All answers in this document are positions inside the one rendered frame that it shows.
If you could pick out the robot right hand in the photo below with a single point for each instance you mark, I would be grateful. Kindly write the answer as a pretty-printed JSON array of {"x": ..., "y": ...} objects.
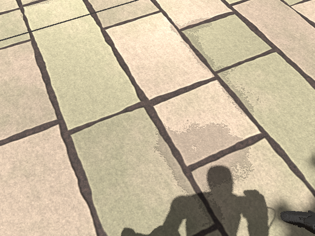
[{"x": 300, "y": 218}]

